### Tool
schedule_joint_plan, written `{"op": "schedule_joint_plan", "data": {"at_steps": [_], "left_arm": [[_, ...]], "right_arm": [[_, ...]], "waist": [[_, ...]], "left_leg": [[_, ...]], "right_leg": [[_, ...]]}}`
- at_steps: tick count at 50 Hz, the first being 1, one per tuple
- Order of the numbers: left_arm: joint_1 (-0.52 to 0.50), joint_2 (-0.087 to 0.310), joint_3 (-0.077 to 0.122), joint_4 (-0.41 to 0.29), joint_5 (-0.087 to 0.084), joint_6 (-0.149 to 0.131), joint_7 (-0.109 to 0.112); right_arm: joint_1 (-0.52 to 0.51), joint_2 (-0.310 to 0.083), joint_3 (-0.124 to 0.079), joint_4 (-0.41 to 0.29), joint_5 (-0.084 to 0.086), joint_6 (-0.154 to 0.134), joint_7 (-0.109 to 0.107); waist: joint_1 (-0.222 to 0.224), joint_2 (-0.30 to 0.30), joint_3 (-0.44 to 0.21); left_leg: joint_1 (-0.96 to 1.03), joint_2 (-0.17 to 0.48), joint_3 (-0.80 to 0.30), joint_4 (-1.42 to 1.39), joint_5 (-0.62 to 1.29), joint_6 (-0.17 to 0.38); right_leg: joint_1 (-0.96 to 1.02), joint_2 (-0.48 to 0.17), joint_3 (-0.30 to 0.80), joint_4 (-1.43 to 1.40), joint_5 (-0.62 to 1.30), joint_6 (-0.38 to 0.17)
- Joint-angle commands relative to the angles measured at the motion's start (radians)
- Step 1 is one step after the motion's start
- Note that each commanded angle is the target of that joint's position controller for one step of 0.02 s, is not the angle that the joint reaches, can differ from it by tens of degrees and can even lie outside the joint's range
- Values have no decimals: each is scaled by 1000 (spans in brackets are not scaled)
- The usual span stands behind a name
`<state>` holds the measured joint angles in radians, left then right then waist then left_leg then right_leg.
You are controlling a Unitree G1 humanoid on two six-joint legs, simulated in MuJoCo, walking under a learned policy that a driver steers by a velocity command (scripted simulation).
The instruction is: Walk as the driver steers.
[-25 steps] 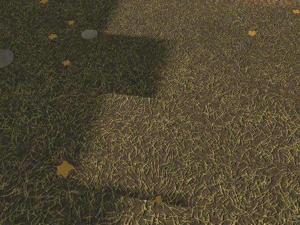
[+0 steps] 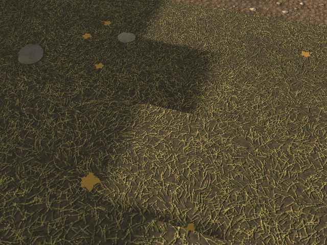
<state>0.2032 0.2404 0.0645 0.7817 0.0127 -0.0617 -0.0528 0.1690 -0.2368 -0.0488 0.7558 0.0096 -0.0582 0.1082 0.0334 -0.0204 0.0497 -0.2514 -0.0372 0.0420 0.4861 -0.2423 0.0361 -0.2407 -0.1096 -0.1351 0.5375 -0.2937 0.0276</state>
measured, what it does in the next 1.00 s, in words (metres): steps to the right, turning right: right foot, then left foot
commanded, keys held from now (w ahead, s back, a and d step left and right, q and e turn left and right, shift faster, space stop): e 0.66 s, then no key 0.34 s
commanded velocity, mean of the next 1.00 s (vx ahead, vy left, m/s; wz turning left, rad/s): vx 0.00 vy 0.00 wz -0.37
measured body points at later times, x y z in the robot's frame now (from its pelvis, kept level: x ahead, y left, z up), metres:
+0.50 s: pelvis +0.01 -0.08 +0.01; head +0.05 -0.10 +0.46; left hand +0.21 +0.16 -0.09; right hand +0.08 -0.39 -0.09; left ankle +0.03 +0.08 -0.67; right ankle +0.01 -0.16 -0.74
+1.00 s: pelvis +0.07 -0.08 +0.00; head +0.10 -0.10 +0.45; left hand +0.30 +0.10 -0.10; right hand +0.07 -0.37 -0.12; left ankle +0.16 +0.03 -0.74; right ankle +0.01 -0.16 -0.74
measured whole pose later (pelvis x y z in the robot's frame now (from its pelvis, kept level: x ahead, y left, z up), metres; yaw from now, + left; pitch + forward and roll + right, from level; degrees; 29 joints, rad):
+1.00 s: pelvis +0.07 -0.08 +0.00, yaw -28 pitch +1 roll +0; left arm 0.24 0.29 0.02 0.71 0.01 -0.07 -0.10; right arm 0.16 -0.31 -0.01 0.79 -0.01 -0.07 0.04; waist 0.00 0.03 0.07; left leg -0.27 0.04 0.03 0.44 -0.18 -0.02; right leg -0.20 0.12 0.19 0.45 -0.25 -0.04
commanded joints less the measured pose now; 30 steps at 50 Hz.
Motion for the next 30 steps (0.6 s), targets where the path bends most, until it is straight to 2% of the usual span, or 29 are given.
{"op": "schedule_joint_plan", "data": {"at_steps": [1, 2, 3, 5, 6, 7, 8, 9, 10, 11, 12, 13, 15, 16, 17, 18, 19, 20, 21, 22, 23, 24, 25, 26, 28, 30], "left_arm": [[-28, 128, 31, -53, -2, -13, -6], [-73, 143, 34, -78, 6, -17, 10], [-80, 144, 32, -83, 12, -21, 26], [-68, 128, 24, -76, 21, -27, 47], [-69, 129, 25, -76, 32, -28, 58], [-47, 142, 28, -64, 39, -28, 65], [-32, 148, 30, -55, 48, -26, 67], [-28, 137, 28, -54, 55, -24, 62], [-20, 110, 21, -46, 58, -19, 47], [-32, 81, 10, -42, 55, -14, 26], [-45, 66, 2, -45, 46, -7, 4], [-48, 71, -2, -45, 36, -1, -17], [-23, 109, 5, -43, 17, 0, -44], [-1, 123, 11, -41, 6, -10, -44], [9, 142, 21, -49, 0, -25, -40], [40, 172, 37, -51, 9, -38, -31], [115, 329, 76, -68, 9, -54, 5], [161, 374, 89, -90, 39, -71, 14], [175, 325, 87, -48, 63, -90, 27], [120, 276, 79, -53, 41, -86, 28], [73, 228, 61, -73, 13, -71, 29], [40, 207, 50, -82, -1, -60, 29], [11, 207, 45, -98, 8, -51, 25], [-7, 208, 45, -115, 19, -48, 21], [3, 218, 48, -128, 30, -50, 12], [36, 224, 53, -135, 28, -57, 3]], "right_arm": [[-3, -185, -52, -75, -7, -20, -12], [16, -241, -77, -89, -16, -25, -37], [48, -264, -92, -91, -20, -32, -60], [147, -230, -96, -74, -22, -35, -98], [193, -215, -97, -64, -35, -38, -121], [189, -195, -96, -65, -43, -46, -142], [132, -165, -86, -72, -44, -54, -150], [54, -148, -79, -87, -36, -59, -152], [-8, -160, -80, -104, -28, -62, -158], [-32, -179, -87, -113, -31, -57, -163], [-25, -197, -94, -116, -42, -48, -167], [-12, -214, -100, -118, -56, -39, -169], [-17, -237, -106, -120, -61, -22, -162], [-39, -240, -103, -116, -56, -13, -152], [-36, -222, -93, -99, -60, -8, -143], [13, -174, -75, -71, -65, -8, -137], [79, -67, -45, -133, -61, -13, -138], [12, -112, -44, -165, -66, -34, -131], [-75, -138, -48, -159, -53, -33, -128], [-54, -201, -69, -136, -51, -31, -140], [-8, -238, -85, -111, -67, -29, -150], [1, -217, -77, -107, -74, -24, -153], [30, -194, -69, -98, -75, -18, -149], [62, -180, -67, -84, -69, -12, -142], [78, -164, -58, -68, -58, 3, -122], [70, -171, -52, -63, -52, 19, -117]], "waist": [[-26, 51, -81], [-50, 59, -106], [-63, 71, -122], [-94, 123, -83], [-125, 171, -67], [-123, 180, -57], [-84, 146, -37], [-44, 119, -12], [-25, 105, -7], [-36, 102, -10], [-48, 101, -17], [-60, 97, -22], [-52, 84, -37], [-34, 86, -44], [-27, 94, -57], [-15, 39, -89], [-41, -235, -227], [17, -137, -197], [33, -79, -78], [6, -91, -64], [-24, -97, -84], [-59, -98, -65], [-88, -72, -58], [-100, -58, -65], [-93, -59, -67], [-68, -74, -61]], "left_leg": [[115, 144, -150, -77, 179, 73], [162, 169, -162, -68, 245, 124], [206, 227, -206, -78, 303, 193], [270, 384, -327, -158, 360, 318], [295, 454, -368, -206, 365, 358], [269, 481, -350, -243, 339, 363], [204, 447, -278, -276, 264, 311], [153, 393, -195, -298, 207, 257], [121, 339, -119, -302, 179, 212], [107, 306, -76, -301, 162, 185], [126, 305, -58, -301, 165, 178], [160, 316, -51, -296, 160, 176], [184, 336, -42, -252, 118, 164], [152, 346, -42, -219, 63, 156], [89, 345, -28, -180, -10, 127], [32, 308, 25, -82, -77, 65], [-106, 117, 196, 241, -292, -64], [-300, 15, 7, 337, -490, -83], [-392, 64, -88, 408, -413, -70], [-404, 80, -85, 486, -352, -65], [-366, 87, -93, 531, -320, -58], [-311, 98, -101, 552, -283, -51], [-250, 97, -102, 544, -211, -48], [-218, 84, -90, 528, -133, -49], [-200, 73, -78, 485, -51, -65], [-222, 81, -86, 425, -42, -92]], "right_leg": [[-83, -2, 49, -33, 163, -29], [-125, 13, 46, 11, 175, -40], [-166, 21, 52, 50, 145, -39], [-280, 36, 76, 154, -67, -30], [-346, 32, 107, 311, -258, -20], [-360, 19, 141, 478, -376, -21], [-318, -3, 173, 526, -360, -27], [-271, -3, 153, 456, -295, -29], [-215, 8, 106, 361, -179, -30], [-171, 19, 80, 307, -89, -28], [-156, 27, 67, 258, -56, -32], [-151, 27, 66, 199, -43, -36], [-95, 39, 67, 48, 48, -51], [-23, 66, 58, -40, 143, -69], [77, 97, 58, -85, 241, -97], [188, 80, 94, -135, 362, -142], [388, -180, 436, -182, 815, -368], [428, -285, 688, -249, 635, -483], [361, -220, 590, -274, 468, -402], [330, -178, 514, -286, 414, -358], [290, -166, 483, -298, 433, -343], [204, -153, 456, -318, 455, -328], [133, -129, 428, -341, 455, -319], [114, -104, 401, -348, 467, -321], [114, -82, 382, -347, 480, -324], [152, -85, 414, -339, 425, -326]]}}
